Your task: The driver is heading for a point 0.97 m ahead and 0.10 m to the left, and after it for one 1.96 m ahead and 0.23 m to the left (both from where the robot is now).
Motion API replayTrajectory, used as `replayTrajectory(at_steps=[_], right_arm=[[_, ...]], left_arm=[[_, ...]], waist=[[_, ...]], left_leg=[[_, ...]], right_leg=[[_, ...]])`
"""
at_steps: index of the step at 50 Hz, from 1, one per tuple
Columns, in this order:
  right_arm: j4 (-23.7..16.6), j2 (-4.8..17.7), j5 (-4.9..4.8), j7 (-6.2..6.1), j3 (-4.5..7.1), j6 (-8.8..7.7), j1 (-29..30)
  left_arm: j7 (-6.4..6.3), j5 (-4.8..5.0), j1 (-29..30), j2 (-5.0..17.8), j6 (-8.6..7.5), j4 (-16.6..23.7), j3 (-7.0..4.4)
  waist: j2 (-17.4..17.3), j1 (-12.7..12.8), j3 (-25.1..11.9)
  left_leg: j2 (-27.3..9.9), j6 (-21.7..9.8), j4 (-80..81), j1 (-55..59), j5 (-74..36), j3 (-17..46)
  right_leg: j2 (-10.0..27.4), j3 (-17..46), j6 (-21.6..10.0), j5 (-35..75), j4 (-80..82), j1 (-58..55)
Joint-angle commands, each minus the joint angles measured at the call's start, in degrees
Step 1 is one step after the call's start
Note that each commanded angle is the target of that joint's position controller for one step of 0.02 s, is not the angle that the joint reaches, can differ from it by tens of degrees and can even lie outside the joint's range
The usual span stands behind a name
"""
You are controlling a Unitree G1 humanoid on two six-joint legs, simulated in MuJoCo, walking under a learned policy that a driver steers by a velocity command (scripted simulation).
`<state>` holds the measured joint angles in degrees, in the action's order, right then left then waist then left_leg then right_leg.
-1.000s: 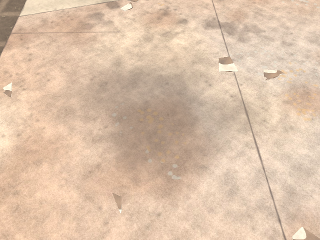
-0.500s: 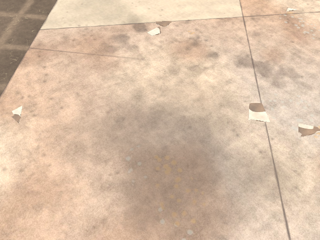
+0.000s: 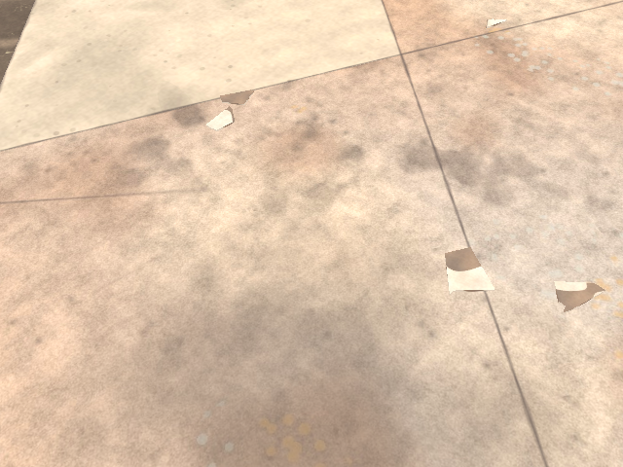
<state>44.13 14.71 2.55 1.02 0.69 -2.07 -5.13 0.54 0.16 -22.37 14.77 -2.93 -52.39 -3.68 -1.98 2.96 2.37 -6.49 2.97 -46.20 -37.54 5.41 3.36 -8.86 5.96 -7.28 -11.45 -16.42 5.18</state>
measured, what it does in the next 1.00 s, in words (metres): walks ahead: left foot, then right foot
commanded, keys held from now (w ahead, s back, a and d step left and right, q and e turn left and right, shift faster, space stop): w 0.62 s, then w+q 0.38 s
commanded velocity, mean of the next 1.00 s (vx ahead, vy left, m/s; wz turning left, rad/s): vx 0.50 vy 0.00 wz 0.02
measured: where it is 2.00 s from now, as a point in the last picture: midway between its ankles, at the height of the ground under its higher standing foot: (296, 278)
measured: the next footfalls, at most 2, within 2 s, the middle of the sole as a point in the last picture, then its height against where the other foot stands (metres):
left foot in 0.20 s outside the picture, level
right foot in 0.72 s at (394, 434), level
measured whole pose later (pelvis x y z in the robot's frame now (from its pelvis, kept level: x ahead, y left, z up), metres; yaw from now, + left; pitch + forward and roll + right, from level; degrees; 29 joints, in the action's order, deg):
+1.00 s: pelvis +0.53 -0.01 +0.00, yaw +4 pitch +0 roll -1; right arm 50.8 15.3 1.7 2.3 3.8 -0.3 -13.7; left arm -0.4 -1.0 -20.1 13.2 -5.6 -52.7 -2.4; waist -2.5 0.5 1.6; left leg -4.8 -2.7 -59.1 -36.0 9.0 0.5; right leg -1.6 -11.2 -3.7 -11.6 -15.1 4.0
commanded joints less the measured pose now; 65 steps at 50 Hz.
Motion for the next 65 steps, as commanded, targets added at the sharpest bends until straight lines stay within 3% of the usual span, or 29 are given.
replayTrajectory(at_steps=[1, 5, 7, 9, 10, 11, 12, 13, 14, 16, 19, 25, 31, 33, 35, 36, 37, 38, 39, 40, 42, 47, 52, 57, 60, 62, 63, 64, 65], right_arm=[[-5.0, 3.5, -0.34, 0.30, 0.40, -0.69, 6.1], [-6.8, 4.0, -0.68, 0.57, 0.15, -1.57, 9.8], [-5.8, 5.5, -0.76, 0.35, 0.67, -2.05, 5.5], [-1.9, 7.8, -0.79, -0.66, 1.92, -2.83, -7.0], [-0.6, 10.7, 0.19, -1.53, 2.78, -3.38, -15.6], [-0.1, 16.7, 1.23, -1.91, 4.40, -2.94, -21.0], [1.1, 14.5, -0.51, -1.23, 4.54, -1.89, -19.4], [0.1, 10.0, -1.33, -0.90, 3.62, -1.66, -14.1], [-0.3, 6.7, -1.35, -0.56, 2.83, -1.88, -10.6], [1.0, 4.8, -1.26, -0.74, 2.12, -2.51, -9.9], [3.3, 5.6, -1.95, -0.46, 2.37, -3.77, -13.1], [6.6, 5.9, -2.33, -0.27, 2.53, -3.62, -18.0], [9.3, 7.3, -1.78, -0.73, 2.83, -3.24, -22.4], [10.0, 7.7, -1.60, -1.09, 2.91, -2.91, -22.1], [10.1, 8.1, -1.90, -1.19, 2.91, -2.60, -20.7], [8.6, 6.4, -2.42, -1.06, 2.33, -2.81, -20.0], [6.8, -0.5, -4.22, -0.93, 0.81, -2.79, -25.6], [8.1, 6.3, -2.58, -1.60, 2.65, -2.05, -24.5], [7.6, 6.5, -2.19, -1.41, 3.14, -1.78, -21.0], [7.3, 4.8, -2.20, -0.97, 2.81, -1.71, -18.7], [7.6, 3.7, -1.10, -0.20, 3.03, -0.35, -18.3], [5.3, 1.6, -0.79, 1.31, 3.18, 1.54, -12.7], [1.5, 0.3, -0.86, 2.27, 2.42, 1.39, -2.8], [-2.1, 0.8, -0.39, 3.00, 1.97, 1.29, 4.8], [-2.1, 2.1, -0.13, 2.55, 2.63, 1.38, 2.5], [0.6, 4.1, -0.03, 1.81, 3.98, 0.78, -7.8], [3.6, 7.2, 0.63, 0.98, 5.45, 0.34, -17.2], [3.3, 14.8, 0.84, 0.12, 7.42, 0.42, -19.1], [2.1, 16.1, -1.27, -0.10, 7.67, 1.24, -19.7]], left_arm=[[-0.51, -0.13, -5.1, 8.1, -0.61, 1.8, -1.74], [-1.21, -1.07, -6.7, 8.3, -0.78, 1.4, -1.45], [-1.55, -1.27, -4.2, 9.3, -1.02, 1.9, -1.55], [-1.18, -1.15, -2.3, 10.0, -1.35, 1.9, -1.50], [-0.80, -0.73, -1.9, 8.2, -1.74, 3.0, -0.88], [-0.57, 1.08, -8.4, 3.1, -1.85, 3.9, 0.21], [-0.78, -0.42, -9.1, 6.8, -1.54, 3.0, -0.33], [-0.71, -1.51, -4.3, 7.7, -1.14, 3.2, -0.56], [-0.18, -1.80, 0.0, 6.7, -1.25, 4.2, -0.17], [0.59, -2.33, 1.6, 5.7, -0.46, 4.8, 0.05], [1.28, -2.72, 1.5, 4.3, 0.55, 4.6, 0.56], [1.87, -2.30, 16.0, 2.2, 0.51, 9.3, 2.08], [1.44, -1.75, 23.7, 2.8, 0.05, 11.8, 2.52], [1.01, -1.91, 22.3, 3.6, -0.42, 11.8, 2.14], [0.08, -2.56, 9.8, 5.5, -1.53, 7.7, 1.01], [-0.76, -3.79, -0.1, 9.3, -2.18, 5.6, -0.17], [-1.12, -4.68, -4.1, 15.4, -1.86, 5.4, -1.77], [-0.75, -2.38, -2.4, 12.8, -0.97, 5.5, -1.56], [-0.59, -1.79, 3.2, 8.9, -0.83, 6.2, -0.49], [-0.39, -1.63, 6.7, 5.7, -1.21, 6.5, 0.24], [-0.77, -1.48, 8.4, 3.3, -2.03, 5.7, 0.86], [-1.02, -0.96, 5.1, 4.4, -3.83, 3.6, 0.16], [-1.14, -1.18, 2.4, 4.1, -3.65, 1.6, 0.18], [-1.77, -1.32, -1.9, 6.1, -2.91, -0.5, -0.38], [-2.25, -1.59, -1.6, 8.0, -1.81, -0.9, -0.86], [-2.24, -1.56, -1.1, 9.7, -0.58, -0.7, -1.31], [-2.03, -1.48, -0.1, 9.4, -0.35, 0.4, -1.19], [-1.03, -0.58, -2.6, 2.5, -0.78, 4.4, 0.32], [-0.55, -1.05, 3.8, 6.3, -1.52, 7.1, -0.50]], waist=[[5.4, 2.0, -0.5], [6.1, 2.9, 0.0], [6.9, 0.1, -0.6], [5.0, -5.8, -6.2], [1.6, -9.4, -12.5], [-10.0, -8.0, -19.8], [-9.7, -6.6, -18.1], [-2.6, -5.1, -8.2], [0.7, -4.7, -3.7], [-2.2, -2.6, -0.7], [-3.0, -1.6, -1.7], [-2.2, -4.1, 1.3], [-2.4, -5.9, 1.9], [-2.2, -4.5, 1.5], [-0.1, 1.2, -4.9], [3.7, 5.0, -11.8], [15.8, 3.3, -19.4], [10.5, 3.0, -18.2], [7.0, 0.6, -9.4], [5.9, -0.5, -4.5], [7.6, -2.9, -0.8], [5.7, -4.1, 0.4], [5.8, -2.6, 2.7], [5.6, -0.7, 3.8], [7.3, -2.5, 1.2], [7.1, -7.0, -5.2], [3.3, -11.4, -10.5], [-9.8, -8.8, -16.6], [-6.2, -10.2, -19.8]], left_leg=[[2.7, -0.1, 6.1, 0.5, -5.6, -3.9], [4.4, -2.7, 12.4, 2.3, -3.7, -4.3], [5.8, -4.8, 16.2, 9.6, 0.1, -4.0], [8.0, -7.4, 21.1, 25.5, 1.4, -4.9], [-0.2, -10.1, 21.6, 39.0, 5.1, 3.4], [-15.2, -17.2, 23.5, 54.4, 9.1, 27.3], [-17.9, -19.9, 29.8, 52.0, 12.9, 40.0], [-15.4, -19.1, 30.6, 43.5, 17.2, 32.2], [-12.2, -17.6, 32.4, 36.7, 14.0, 24.6], [-7.1, -14.7, 35.1, 30.2, 4.8, 14.9], [-5.5, -15.2, 36.6, 29.7, -5.7, 9.5], [-2.4, -14.4, 39.5, 31.1, -11.2, 2.2], [-5.2, -13.2, 36.0, 37.7, -18.6, 1.6], [-6.0, -12.6, 31.6, 39.3, -25.7, 2.8], [-3.1, -10.9, 17.0, 36.9, -33.3, 0.9], [-0.2, -9.8, 3.2, 27.2, -20.7, -0.8], [8.8, -7.2, -16.7, 7.8, 14.3, -6.1], [8.6, -7.9, -23.6, 3.2, 23.8, -1.2], [5.6, -8.3, -24.2, 1.7, 19.4, 0.5], [3.5, -8.1, -21.9, 2.5, 15.7, 0.3], [1.6, -7.3, -18.7, 6.0, 12.7, -0.3], [0.5, -5.8, -16.8, 0.8, 4.7, -1.5], [1.0, -5.2, -2.6, -0.6, -4.9, -4.6], [2.7, -8.1, 7.9, 1.7, -2.7, -9.5], [7.2, -11.3, 10.1, 7.9, 5.9, -12.5], [11.5, -14.3, 13.7, 20.3, 9.5, -12.9], [9.5, -16.8, 18.1, 34.4, 9.2, -7.4], [-8.7, -24.6, 19.7, 53.9, 11.2, 20.2], [-14.0, -28.2, 29.6, 56.5, 9.7, 41.0]], right_leg=[[13.8, 10.0, -4.6, 21.4, 3.8, -1.7], [16.6, 11.2, -4.3, 27.7, 0.8, -7.7], [17.6, 11.2, -2.7, 33.1, -2.0, -7.4], [14.7, 8.1, -0.8, 42.5, -15.4, -5.6], [12.2, 6.1, 0.3, 31.7, -28.2, 2.2], [3.4, -0.2, 3.0, 1.3, -47.7, 18.8], [2.2, -0.2, 2.7, -18.3, -54.5, 27.6], [5.9, 1.0, 2.4, -13.6, -56.5, 30.4], [7.8, 0.8, 2.6, -9.7, -53.8, 29.9], [10.5, -0.6, 3.3, -7.4, -48.4, 26.9], [11.3, -2.9, 4.7, -4.9, -45.8, 26.5], [13.6, -7.5, 7.0, 6.8, -29.3, 30.8], [11.5, -9.2, 4.9, 8.0, -17.7, 26.5], [10.1, -9.0, 3.6, 4.0, -15.0, 22.4], [7.9, -9.3, 1.5, 4.0, -8.9, 5.7], [16.5, -0.7, -0.9, 0.9, -8.2, -9.3], [33.7, 22.9, -6.7, -3.3, -4.8, -25.0], [34.7, 29.6, -7.6, -6.1, -0.6, -19.8], [31.9, 21.0, -6.2, -7.6, 1.0, -12.1], [29.2, 14.1, -4.8, -4.8, 3.8, -5.3], [25.0, 4.8, -1.7, 0.9, 6.9, 1.9], [24.0, -5.3, -1.8, 10.1, 9.6, 1.5], [22.1, -13.5, -1.1, 15.8, 9.2, 0.1], [24.5, -17.6, -0.3, 24.4, 6.2, -7.3], [25.1, -20.4, 0.8, 46.6, -3.5, -11.7], [24.8, -21.5, 1.4, 52.0, -21.0, -10.3], [23.4, -22.1, 3.3, 40.1, -36.3, -1.1], [15.3, -21.4, 6.9, -3.9, -57.8, 23.7], [7.7, -8.9, 8.3, -19.6, -67.3, 34.6]])
Keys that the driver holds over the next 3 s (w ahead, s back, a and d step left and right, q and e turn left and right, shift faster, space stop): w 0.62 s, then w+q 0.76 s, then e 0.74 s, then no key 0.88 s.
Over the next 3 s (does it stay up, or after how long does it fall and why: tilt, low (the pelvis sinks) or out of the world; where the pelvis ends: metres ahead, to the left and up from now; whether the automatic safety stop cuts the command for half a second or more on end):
stays up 0.89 0.13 0.00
